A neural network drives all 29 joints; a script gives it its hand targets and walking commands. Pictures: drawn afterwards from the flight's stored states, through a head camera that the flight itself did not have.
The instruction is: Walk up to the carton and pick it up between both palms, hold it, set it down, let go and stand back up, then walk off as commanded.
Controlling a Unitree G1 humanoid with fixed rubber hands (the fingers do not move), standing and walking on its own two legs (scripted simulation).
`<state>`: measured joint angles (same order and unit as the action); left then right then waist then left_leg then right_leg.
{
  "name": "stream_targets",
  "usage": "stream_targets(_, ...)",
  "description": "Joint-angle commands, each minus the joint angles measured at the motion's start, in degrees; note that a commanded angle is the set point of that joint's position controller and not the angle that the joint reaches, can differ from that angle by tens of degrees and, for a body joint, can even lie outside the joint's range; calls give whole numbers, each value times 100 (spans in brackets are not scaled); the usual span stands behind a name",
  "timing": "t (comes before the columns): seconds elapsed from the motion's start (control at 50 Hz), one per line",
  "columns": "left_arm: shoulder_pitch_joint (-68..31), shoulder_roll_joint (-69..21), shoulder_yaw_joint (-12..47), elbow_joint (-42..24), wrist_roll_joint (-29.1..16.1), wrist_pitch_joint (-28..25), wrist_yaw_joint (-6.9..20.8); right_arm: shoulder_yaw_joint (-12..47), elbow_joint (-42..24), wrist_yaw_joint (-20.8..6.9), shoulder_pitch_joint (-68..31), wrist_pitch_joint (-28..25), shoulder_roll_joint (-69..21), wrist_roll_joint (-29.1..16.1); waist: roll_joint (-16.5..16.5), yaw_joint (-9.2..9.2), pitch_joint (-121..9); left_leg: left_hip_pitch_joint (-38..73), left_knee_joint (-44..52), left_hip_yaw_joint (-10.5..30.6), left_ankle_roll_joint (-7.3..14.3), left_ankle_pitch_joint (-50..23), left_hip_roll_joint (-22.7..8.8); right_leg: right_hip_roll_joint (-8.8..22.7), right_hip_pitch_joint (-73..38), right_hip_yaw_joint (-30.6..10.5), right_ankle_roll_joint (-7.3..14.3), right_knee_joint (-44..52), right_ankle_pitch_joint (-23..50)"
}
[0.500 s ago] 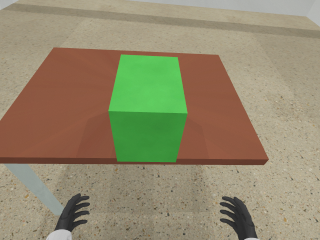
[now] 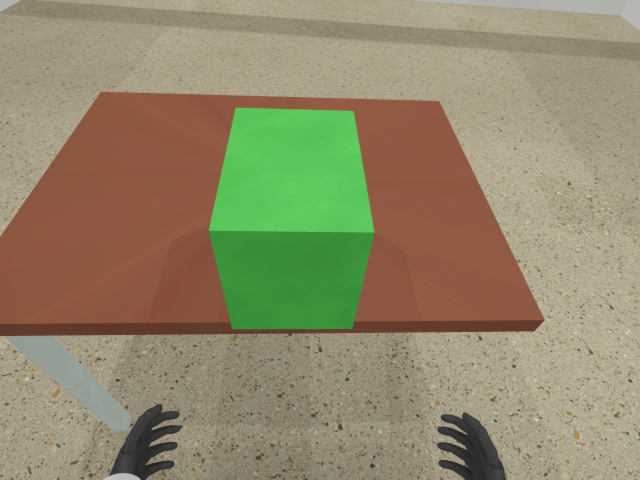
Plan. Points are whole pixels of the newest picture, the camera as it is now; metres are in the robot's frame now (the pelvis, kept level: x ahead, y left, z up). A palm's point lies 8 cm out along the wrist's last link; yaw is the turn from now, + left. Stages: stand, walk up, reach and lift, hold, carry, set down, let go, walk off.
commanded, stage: set down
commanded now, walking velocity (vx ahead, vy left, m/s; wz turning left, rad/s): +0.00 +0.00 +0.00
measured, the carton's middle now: (294, 218) +0.51 +0.06 +0.02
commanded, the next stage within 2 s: let go in 0.12 s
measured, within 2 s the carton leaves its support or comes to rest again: neither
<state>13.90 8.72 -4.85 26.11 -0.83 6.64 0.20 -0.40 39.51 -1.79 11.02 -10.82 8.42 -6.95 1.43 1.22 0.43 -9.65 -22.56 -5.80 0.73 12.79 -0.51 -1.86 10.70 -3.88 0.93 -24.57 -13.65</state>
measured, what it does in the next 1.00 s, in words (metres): stands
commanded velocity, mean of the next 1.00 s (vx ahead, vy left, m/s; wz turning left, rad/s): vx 0.00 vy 0.00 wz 0.00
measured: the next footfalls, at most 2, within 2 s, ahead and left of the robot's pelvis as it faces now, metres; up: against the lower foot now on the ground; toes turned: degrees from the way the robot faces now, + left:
none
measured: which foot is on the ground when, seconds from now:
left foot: down 0.00-1.00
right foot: down 0.00-1.00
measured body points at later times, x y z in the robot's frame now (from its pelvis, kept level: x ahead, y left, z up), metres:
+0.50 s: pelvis +0.00 +0.00 +0.00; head +0.01 +0.01 +0.45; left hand +0.15 +0.23 -0.09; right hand +0.17 -0.22 -0.09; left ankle -0.01 +0.11 -0.74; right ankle -0.01 -0.11 -0.74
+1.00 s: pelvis +0.01 +0.01 +0.00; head +0.01 +0.03 +0.45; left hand +0.17 +0.29 -0.07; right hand +0.16 -0.27 -0.09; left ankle -0.01 +0.11 -0.74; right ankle -0.01 -0.11 -0.74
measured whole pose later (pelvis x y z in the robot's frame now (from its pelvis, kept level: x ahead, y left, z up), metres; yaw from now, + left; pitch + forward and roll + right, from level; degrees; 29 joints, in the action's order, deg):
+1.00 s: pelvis +0.01 +0.01 +0.00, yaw +0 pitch +0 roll +0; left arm 13.9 18.6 -4.9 28.4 -0.8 0.8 -0.5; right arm -3.8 46.1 -0.3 8.9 -3.7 16.5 -4.9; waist 2.3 1.1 0.4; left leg -9.6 -24.5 -5.8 1.4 14.5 -0.6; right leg -1.9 9.8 -3.9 0.5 -24.6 -14.3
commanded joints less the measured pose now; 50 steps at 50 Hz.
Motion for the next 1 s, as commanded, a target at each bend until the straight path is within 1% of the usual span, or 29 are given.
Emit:
stream_targets(0.0, -408, 767, 159, 236, 174, -220, 65, -161, -482, 85, -512, -341, 998, 850, 137, -45, -239, 1289, -61, 82, -223, -1579, 74, 3, 395, 504, 42, 725, 1245)
stream_targets(0.08, -547, 722, 189, 273, 261, -233, 17, -180, -271, 53, -568, -319, 1018, 860, -65, -32, -123, 1265, -19, 89, -235, -1432, 58, 21, 510, 516, 48, 735, 1096)
stream_targets(0.14, -671, 782, 162, 304, 189, -242, 24, -173, -344, 62, -627, -295, 989, 877, 118, -89, -109, 1186, -19, 109, -180, -1264, 55, 57, 475, 502, 30, 746, 1035)
stream_targets(0.18, -611, 724, 178, 357, 210, -246, 8, -175, -280, 41, -622, -289, 1002, 867, 84, -72, -133, 1220, 0, 101, -172, -1237, 55, 57, 486, 490, 38, 770, 991)
stream_targets(0.28, -638, 690, 170, 266, 296, -245, -64, -185, -89, -29, -648, -314, 1050, 831, -168, -38, -205, 1246, -67, 135, -240, -1354, 34, 42, 511, 512, 96, 701, 986)
stream_targets(0.32, -620, 673, 203, 301, 315, -249, -62, -166, -32, -22, -626, -311, 1066, 844, -174, -112, -138, 1236, -72, 158, -241, -1304, 40, 37, 533, 511, 93, 719, 933)
stream_targets(0.34, -675, 687, 166, 216, 334, -261, -91, -167, -102, -54, -696, -315, 1074, 834, -254, -57, -131, 1205, -68, 185, -242, -1322, 37, 57, 525, 502, 94, 712, 960)
stream_targets(0.4, -689, 697, 220, 240, 289, -246, -75, -154, -105, -41, -627, -327, 1064, 835, -151, -82, -209, 1242, -90, 166, -212, -1231, 40, 54, 569, 495, 84, 715, 919)
stream_targets(0.46, -649, 668, 213, 310, 352, -210, -95, -168, -90, -65, -623, -321, 1139, 833, -246, -60, -121, 1237, -96, 167, -233, -1289, 39, 43, 646, 511, 79, 665, 946)
stream_targets(0.52, -660, 660, 231, 312, 298, -226, -66, -125, -184, -49, -577, -341, 1088, 861, -76, -92, -148, 1232, -106, 168, -223, -1279, 30, 47, 620, 508, 54, 702, 960)
stream_targets(0.54, -649, 680, 200, 176, 310, -239, -88, -153, -144, -55, -619, -344, 1135, 827, -181, -97, -213, 1267, -152, 194, -239, -1427, 27, 28, 602, 534, 69, 652, 1052)
stream_targets(0.62, -642, 654, 221, 303, 339, -223, -77, -127, -140, -47, -535, -328, 1126, 845, -188, -115, -157, 1240, -153, 188, -232, -1305, 52, 64, 613, 473, 67, 695, 1008)
stream_targets(0.64, -660, 674, 237, 289, 282, -222, -62, -179, -229, -37, -543, -323, 1115, 890, -87, -111, -148, 1241, -128, 183, -218, -1253, 27, 55, 593, 476, 65, 707, 992)
stream_targets(0.66, -373, 1785, -210, 110, 303, -524, -138, -512, 276, 171, -229, 195, 2126, 1075, -224, 26, -660, 241, -205, 620, -63, -1871, -632, 583, -82, -188, 94, -70, 1262)
stream_targets(0.68, -180, 1732, -250, 182, 305, -573, -184, -504, 209, 230, -220, 418, 2019, 1133, -131, 34, -487, 3, -163, 528, 15, -1134, -553, 603, -155, -340, 37, 99, 1027)
stream_targets(0.7, -180, 1633, -240, 216, 270, -640, -157, -477, 99, 261, -418, 542, 1877, 1121, 66, 58, -481, -141, -75, 559, 63, -814, -572, 613, -197, -346, 54, 82, 840)
stream_targets(0.72, -207, 1654, -232, 271, 297, -670, -146, -443, 101, 257, -535, 592, 1767, 1102, 107, 42, -249, -238, 69, 609, 91, -302, -565, 582, -17, -373, 49, 139, 489)
stream_targets(0.76, -216, 1627, -211, 283, 346, -703, -106, -439, 74, 207, -566, 613, 1732, 1055, 8, 7, 3, -277, 91, 543, 46, 175, -472, 581, 255, -432, 28, 343, 199)
stream_targets(0.78, -302, 1592, -217, 310, 354, -733, -96, -447, 58, 199, -637, 620, 1765, 1036, 22, -1, -85, -191, 69, 563, 44, 120, -481, 611, 311, -435, 75, 320, 167)
stream_targets(0.8, -259, 1509, -149, 298, 354, -743, -80, -448, 115, 202, -502, 657, 1829, 1066, -128, -22, -27, -281, 124, 624, 103, 67, -507, 584, 251, -410, 51, 287, 244)
stream_targets(0.82, -231, 1484, -132, 293, 332, -734, -87, -471, 154, 184, -532, 706, 1852, 1073, 59, 49, 13, -302, 127, 581, 114, 292, -483, 585, 351, -433, 56, 311, 109)
stream_targets(0.84, -220, 1654, -129, 357, 367, -766, -88, -451, 217, 180, -480, 720, 1828, 1085, -185, -41, 76, -238, 180, 630, 131, 130, -507, 610, 342, -445, 97, 276, 247)
stream_targets(0.86, -197, 1658, -118, 350, 342, -784, -81, -507, 205, 166, -467, 717, 1918, 1045, 80, -24, -91, -132, 49, 646, 145, 161, -502, 620, 345, -503, 90, 356, 136)
stream_targets(0.88, -249, 1751, -99, 338, 350, -788, -79, -542, 266, 175, -485, 747, 2014, 1068, -133, -92, -80, -10, 67, 652, 139, 389, -493, 669, 483, -564, 116, 410, 40)
stream_targets(0.9, -352, 1822, -111, 337, 358, -813, -71, -555, 234, 149, -536, 744, 2038, 1068, -153, -64, -183, -20, 99, 746, 172, -116, -562, 628, 286, -458, 79, 204, 425)
stream_targets(0.92, -228, 1818, -73, 392, 359, -821, -74, -533, 256, 145, -461, 751, 1998, 1058, -180, -127, -239, 95, 74, 781, 182, -365, -598, 620, 250, -426, 85, 157, 814)
stream_targets(0.94, -170, 1798, -71, 390, 309, -819, -56, -534, 260, 135, -516, 769, 2071, 1072, -326, -30, -155, 65, 61, 742, 191, -553, -603, 623, 275, -403, 66, 116, 864)
stream_targets(0.96, -158, 1984, -112, 419, 333, -839, -81, -548, 199, 119, -602, 795, 1999, 1014, -16, -53, -118, 39, 45, 738, 176, -487, -577, 629, 267, -398, 62, 215, 812)
stream_targets(0.98, -264, 1858, -50, 425, 325, -818, -81, -524, 259, 131, -451, 785, 2019, 1009, -95, -146, -230, 151, 45, 768, 171, -651, -602, 646, 222, -387, 99, 150, 930)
